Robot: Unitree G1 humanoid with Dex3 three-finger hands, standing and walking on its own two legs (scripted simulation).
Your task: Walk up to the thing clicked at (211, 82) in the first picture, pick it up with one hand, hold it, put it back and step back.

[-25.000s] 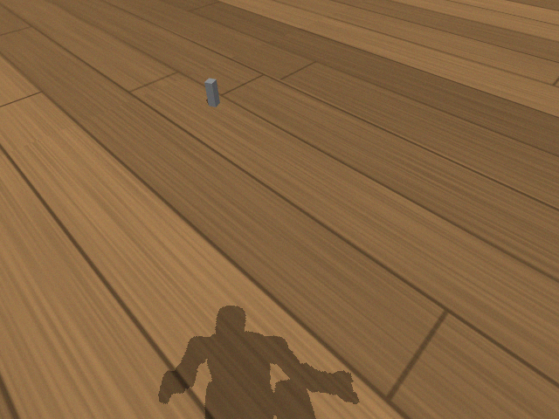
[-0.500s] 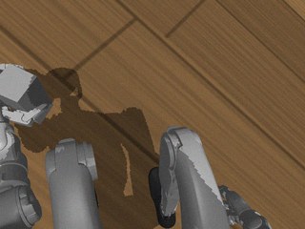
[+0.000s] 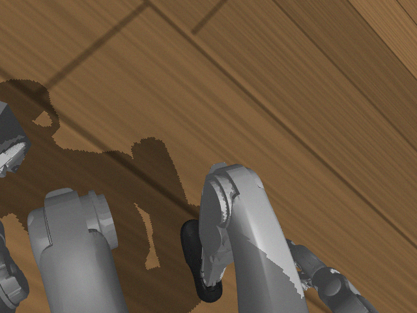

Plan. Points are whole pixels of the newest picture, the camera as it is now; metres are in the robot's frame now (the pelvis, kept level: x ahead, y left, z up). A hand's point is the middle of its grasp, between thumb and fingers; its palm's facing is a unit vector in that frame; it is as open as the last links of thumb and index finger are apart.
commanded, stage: lower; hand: left
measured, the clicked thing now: out of the picture +0.42 +0.29 -0.15
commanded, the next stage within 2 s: loosen in 0.88 s
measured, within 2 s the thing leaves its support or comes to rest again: rests again in 1.86 s
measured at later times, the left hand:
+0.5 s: hand out of the picture +0.44 +0.30 -0.16, palm faces +0.37 -0.93 -0.04, open 11.0 cm
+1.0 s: hand out of the picture +0.44 +0.30 -0.18, palm faces +0.38 -0.93 -0.04, open 11.1 cm
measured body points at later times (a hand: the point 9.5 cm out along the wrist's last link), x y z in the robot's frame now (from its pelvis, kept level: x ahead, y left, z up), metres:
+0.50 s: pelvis +0.00 +0.01 +0.00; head +0.24 +0.16 +0.34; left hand +0.41 +0.35 -0.16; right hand +0.13 -0.26 -0.06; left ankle +0.08 +0.13 -0.26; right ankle +0.11 -0.12 -0.26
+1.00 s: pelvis -0.01 +0.01 -0.01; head +0.23 +0.18 +0.33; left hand +0.41 +0.35 -0.17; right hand +0.14 -0.25 -0.05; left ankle +0.08 +0.13 -0.26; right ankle +0.11 -0.12 -0.26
